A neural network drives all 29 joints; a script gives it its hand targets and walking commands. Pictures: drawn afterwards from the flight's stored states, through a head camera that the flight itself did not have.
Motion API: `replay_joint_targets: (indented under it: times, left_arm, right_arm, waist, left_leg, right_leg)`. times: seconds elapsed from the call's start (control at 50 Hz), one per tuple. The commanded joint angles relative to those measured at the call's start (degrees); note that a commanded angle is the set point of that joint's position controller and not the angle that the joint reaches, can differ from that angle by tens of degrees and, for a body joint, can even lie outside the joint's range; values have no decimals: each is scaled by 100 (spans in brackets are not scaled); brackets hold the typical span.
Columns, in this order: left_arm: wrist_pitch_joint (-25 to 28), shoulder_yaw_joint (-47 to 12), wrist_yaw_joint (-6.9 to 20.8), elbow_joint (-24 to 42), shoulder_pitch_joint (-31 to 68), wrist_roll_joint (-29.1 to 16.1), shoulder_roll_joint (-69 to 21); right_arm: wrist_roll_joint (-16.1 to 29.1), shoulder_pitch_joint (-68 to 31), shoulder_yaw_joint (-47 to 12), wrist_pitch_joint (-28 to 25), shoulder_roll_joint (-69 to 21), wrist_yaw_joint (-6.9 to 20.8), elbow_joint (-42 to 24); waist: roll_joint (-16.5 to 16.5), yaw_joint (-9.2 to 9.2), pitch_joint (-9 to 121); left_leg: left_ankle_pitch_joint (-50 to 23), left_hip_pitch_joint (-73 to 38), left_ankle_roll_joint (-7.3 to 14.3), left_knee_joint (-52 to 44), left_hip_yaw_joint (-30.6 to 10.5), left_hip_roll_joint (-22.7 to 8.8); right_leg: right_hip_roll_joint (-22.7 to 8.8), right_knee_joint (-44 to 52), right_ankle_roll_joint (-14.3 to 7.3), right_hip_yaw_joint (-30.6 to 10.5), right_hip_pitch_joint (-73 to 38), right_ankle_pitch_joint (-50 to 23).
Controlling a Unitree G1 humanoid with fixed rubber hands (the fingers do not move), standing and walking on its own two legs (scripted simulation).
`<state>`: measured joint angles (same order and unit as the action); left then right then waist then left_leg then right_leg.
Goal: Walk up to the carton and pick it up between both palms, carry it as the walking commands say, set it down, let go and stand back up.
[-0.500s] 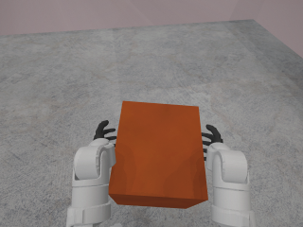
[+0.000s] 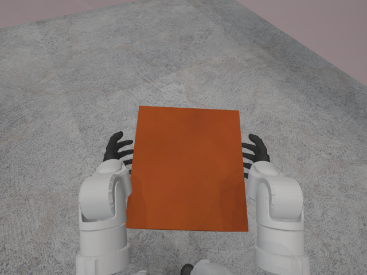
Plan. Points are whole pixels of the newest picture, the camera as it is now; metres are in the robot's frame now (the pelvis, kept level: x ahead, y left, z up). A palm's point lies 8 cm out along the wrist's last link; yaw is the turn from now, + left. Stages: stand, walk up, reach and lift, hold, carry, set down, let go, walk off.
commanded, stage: carry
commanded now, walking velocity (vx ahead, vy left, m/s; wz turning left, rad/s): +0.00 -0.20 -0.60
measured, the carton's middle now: (185, 175) +0.33 +0.00 -0.01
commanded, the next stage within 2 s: none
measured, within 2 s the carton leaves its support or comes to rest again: neither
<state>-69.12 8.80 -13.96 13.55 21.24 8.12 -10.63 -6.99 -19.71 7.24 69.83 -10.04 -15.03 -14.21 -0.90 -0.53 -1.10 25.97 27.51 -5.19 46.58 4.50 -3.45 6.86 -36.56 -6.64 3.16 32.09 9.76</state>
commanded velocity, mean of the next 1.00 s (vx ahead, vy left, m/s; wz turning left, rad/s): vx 0.00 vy -0.20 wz -0.60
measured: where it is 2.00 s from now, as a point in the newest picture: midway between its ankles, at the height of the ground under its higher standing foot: outside the picture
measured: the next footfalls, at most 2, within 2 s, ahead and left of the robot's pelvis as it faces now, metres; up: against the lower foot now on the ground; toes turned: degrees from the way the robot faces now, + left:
left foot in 0.02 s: +0.04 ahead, +0.11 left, +0.00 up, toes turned +5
right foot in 0.32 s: -0.02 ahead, -0.25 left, +0.00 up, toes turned -18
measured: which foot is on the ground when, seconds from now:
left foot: up 0.00-0.00, down 0.02-0.36, up 0.38-0.56, down 0.58-0.82, up 0.84-1.00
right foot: down 0.00-0.04, up 0.06-0.30, down 0.32-0.58, up 0.60-0.78, down 0.80-1.00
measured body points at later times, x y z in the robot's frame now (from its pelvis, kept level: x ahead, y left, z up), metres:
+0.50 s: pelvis -0.10 -0.12 +0.00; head -0.07 -0.15 +0.45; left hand +0.25 -0.09 +0.07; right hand +0.14 -0.36 +0.05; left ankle -0.06 +0.00 -0.68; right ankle -0.06 -0.24 -0.71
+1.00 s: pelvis -0.25 -0.22 +0.00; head -0.22 -0.26 +0.45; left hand +0.09 -0.30 +0.08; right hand -0.09 -0.53 +0.06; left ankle -0.16 -0.14 -0.67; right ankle -0.23 -0.34 -0.71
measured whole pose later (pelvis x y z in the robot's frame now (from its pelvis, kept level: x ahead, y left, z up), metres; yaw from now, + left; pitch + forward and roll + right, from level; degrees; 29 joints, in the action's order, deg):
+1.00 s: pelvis -0.25 -0.22 +0.00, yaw -34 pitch +3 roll +0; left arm -68.4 9.3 -13.7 10.7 23.2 8.0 -11.4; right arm -7.6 -19.3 8.3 71.2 -9.9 -15.3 -15.2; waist 1.5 -1.0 -2.6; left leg 31.1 34.4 -7.6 59.6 6.7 -5.7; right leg 1.8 -39.3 -3.2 3.0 30.6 12.1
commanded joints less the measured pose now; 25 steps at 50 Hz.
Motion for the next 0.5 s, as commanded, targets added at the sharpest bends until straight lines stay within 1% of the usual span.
replay_joint_targets:
  times: [0.0,0.02,0.04,0.06,0.08,0.1,0.12,0.14,0.16,0.18,0.2,0.22,0.24,0.26,0.28,0.3,0.32,0.34,0.36,0.38,0.4,0.42,0.44,0.46,0.48]
  left_arm:
    - [-12,-4136,2145,786,2689,-2619,-5810]
    - [22,-4254,2112,713,2688,-2597,-5819]
    - [-2,-4287,2109,789,2949,-2622,-5901]
    - [-30,-4279,2140,735,3038,-2702,-6007]
    - [-77,-4278,2192,452,2949,-2762,-6039]
    - [-35,-4384,2216,476,2621,-2819,-5959]
    - [-39,-4399,2237,540,2844,-2880,-5951]
    - [-82,-4360,2195,641,2994,-2924,-6028]
    - [-105,-4344,2213,580,2912,-2966,-6100]
    - [-160,-4136,2240,-25,2449,-2755,-5935]
    - [-129,-4194,2190,97,2648,-2846,-6034]
    - [-163,-4272,2212,234,2727,-2850,-5990]
    - [-195,-4171,2214,-59,2762,-2810,-6071]
    - [-132,-4164,2260,54,2841,-2873,-6035]
    - [-195,-4045,2334,-195,2743,-2835,-6106]
    - [-139,-4096,2357,13,2831,-2891,-6100]
    - [-78,-4044,2399,-148,2752,-2877,-6052]
    - [5,-4013,2387,-15,2662,-2770,-6039]
    - [-65,-3796,2400,-404,2673,-2688,-6231]
    - [-14,-3663,2332,-427,2334,-2438,-6012]
    - [30,-3666,2325,-45,2699,-2573,-5941]
    - [41,-3659,2248,91,2485,-2445,-5976]
    - [82,-3728,2211,238,2759,-2560,-6036]
    - [59,-3681,2190,241,2622,-2540,-6088]
    - [47,-3694,2172,120,2534,-2494,-6141]
  right_arm:
    - [2371,-2277,-3582,-224,-5852,2400,-172]
    - [2432,-2474,-3683,-288,-5953,2437,-402]
    - [2374,-2457,-3552,-229,-5971,2481,-377]
    - [2273,-2297,-3467,-179,-5790,2516,-219]
    - [2349,-2772,-3401,-154,-5809,2503,-399]
    - [2314,-2533,-3419,-223,-5553,2469,-610]
    - [2399,-2869,-3488,-217,-5638,2432,-758]
    - [2458,-2875,-3471,-180,-5622,2422,-670]
    - [2392,-2974,-3463,-145,-5581,2388,-816]
    - [2179,-2786,-3379,-105,-5483,2364,-420]
    - [2223,-2595,-3341,-91,-5440,2392,-278]
    - [2139,-2530,-3307,-109,-5456,2427,-281]
    - [2207,-3012,-3379,-115,-5503,2418,-407]
    - [2201,-3058,-3466,-117,-5565,2409,-494]
    - [2057,-2717,-3449,-30,-5558,2381,-75]
    - [2186,-2966,-3678,-105,-5621,2347,-486]
    - [2204,-2981,-3749,-79,-5617,2334,-452]
    - [2398,-3273,-3973,-122,-5702,2348,-940]
    - [2479,-3598,-3948,-53,-5780,2331,-789]
    - [2693,-3706,-4094,-95,-5813,2383,-908]
    - [2723,-3393,-4088,-71,-5925,2364,-498]
    - [2816,-3688,-4167,-98,-5884,2395,-894]
    - [2840,-3729,-4123,-96,-5852,2400,-856]
    - [2897,-3980,-4142,-101,-5732,2366,-1136]
    - [2776,-3490,-4026,-52,-5773,2383,-772]
  waist:
    - [2524,-29,3425]
    - [2118,-128,3133]
    - [1765,-101,2638]
    - [1440,-63,2348]
    - [1111,-38,2359]
    - [1500,-40,2496]
    - [1544,-58,2572]
    - [2082,-21,2214]
    - [1677,-67,2411]
    - [1713,-59,2446]
    - [2128,-86,2549]
    - [2415,-83,2689]
    - [2210,-48,2738]
    - [1111,4,2813]
    - [609,35,2730]
    - [-432,157,2727]
    - [-1786,131,2936]
    - [-1871,156,2908]
    - [-1866,145,2758]
    - [-1274,169,2780]
    - [-1377,126,2911]
    - [-1543,147,3260]
    - [-1570,139,3434]
    - [-1610,119,3318]
    - [-1540,110,3553]
  left_leg:
    - [-6570,-3712,1824,-1617,-2695,-3248]
    - [-5671,-2988,2061,-1871,-2287,-3177]
    - [-5282,-2685,1817,-1961,-1929,-2950]
    - [-4696,-2200,1531,-2147,-1403,-2657]
    - [-4673,-2308,1219,-2037,-1113,-2297]
    - [-4686,-2233,1033,-1937,-658,-2151]
    - [-4998,-2334,1053,-1832,-723,-2292]
    - [-4969,-2309,1007,-1787,-557,-2280]
    - [-5016,-2321,976,-1705,-361,-2277]
    - [-4865,-2138,795,-1549,48,-2081]
    - [-4922,-2365,694,-1459,153,-1888]
    - [-4580,-2380,687,-1427,89,-1998]
    - [-4709,-2384,602,-1088,196,-1899]
    - [-4246,-2176,233,-759,354,-1712]
    - [-3012,-1368,-37,-255,481,-1672]
    - [-1289,-296,-213,630,688,-1077]
    - [1403,1137,-464,1369,726,-452]
    - [1461,1077,-442,1479,335,-389]
    - [1087,1242,-422,1877,170,-383]
    - [1067,1103,-371,1734,137,-383]
    - [920,1144,-421,1665,170,-456]
    - [546,867,-340,1209,118,-376]
    - [308,552,-203,710,38,-368]
    - [163,261,-175,593,13,-365]
    - [29,-228,5,-56,20,-242]
  right_leg:
    - [-384,-1742,613,-107,727,2091]
    - [-860,-2448,581,-778,609,2047]
    - [-870,-2507,602,-559,799,1809]
    - [-915,-2746,610,-517,776,1542]
    - [-893,-2416,657,-380,728,1441]
    - [-905,-2168,724,-289,473,1383]
    - [-840,-1841,792,-121,323,1421]
    - [-953,-1379,816,-154,254,1354]
    - [-750,-945,869,216,-148,1429]
    - [-731,-572,873,298,-570,1357]
    - [-524,-454,923,561,-591,1397]
    - [-542,-267,934,628,-870,1422]
    - [-517,358,911,574,-1183,1043]
    - [-603,1062,810,424,-1762,447]
    - [-955,1227,651,-27,-2268,-53]
    - [-1709,1147,356,-1111,-2922,-2257]
    - [-2395,785,-95,-2071,-3726,-3959]
    - [-2133,574,-409,-1822,-3341,-4495]
    - [-1960,741,-327,-1697,-3309,-3618]
    - [-1988,636,-321,-1802,-3350,-3836]
    - [-1902,468,-355,-1541,-3497,-4278]
    - [-2030,392,-432,-1570,-3208,-4151]
    - [-2103,534,-418,-1752,-3186,-3452]
    - [-2018,552,-406,-1536,-2762,-3067]
    - [-1849,789,-198,-1584,-2677,-2109]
